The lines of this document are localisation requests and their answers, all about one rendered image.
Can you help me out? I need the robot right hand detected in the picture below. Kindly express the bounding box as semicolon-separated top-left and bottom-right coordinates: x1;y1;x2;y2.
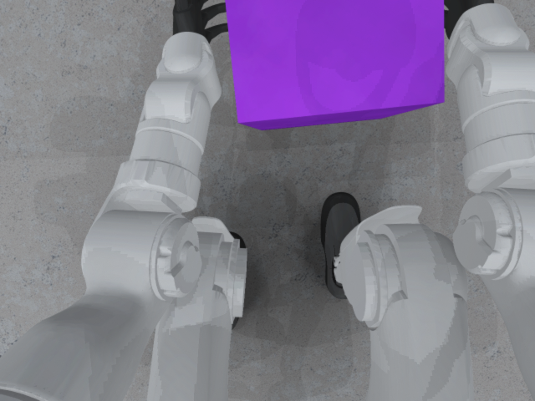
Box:
444;0;494;40

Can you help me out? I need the robot right thigh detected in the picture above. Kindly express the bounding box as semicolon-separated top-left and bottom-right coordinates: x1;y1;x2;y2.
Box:
347;224;475;401

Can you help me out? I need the robot left forearm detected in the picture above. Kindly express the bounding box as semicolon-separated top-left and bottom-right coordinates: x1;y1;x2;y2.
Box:
81;32;222;275

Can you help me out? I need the robot right upper arm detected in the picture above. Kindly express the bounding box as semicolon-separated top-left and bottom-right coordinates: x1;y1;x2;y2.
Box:
452;187;535;401

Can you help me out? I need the robot left upper arm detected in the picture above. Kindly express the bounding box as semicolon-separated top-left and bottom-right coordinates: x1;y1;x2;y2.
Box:
0;210;202;401

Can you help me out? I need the right robot foot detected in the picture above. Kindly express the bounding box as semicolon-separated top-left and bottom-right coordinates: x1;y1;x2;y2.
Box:
321;192;360;299

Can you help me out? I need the carton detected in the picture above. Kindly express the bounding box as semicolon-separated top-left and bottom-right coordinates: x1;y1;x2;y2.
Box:
225;0;445;130

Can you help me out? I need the robot left hand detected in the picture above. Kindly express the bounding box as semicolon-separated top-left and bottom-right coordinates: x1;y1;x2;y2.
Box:
173;0;228;43

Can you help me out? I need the robot right forearm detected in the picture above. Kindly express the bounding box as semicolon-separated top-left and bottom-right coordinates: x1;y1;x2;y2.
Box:
446;3;535;193

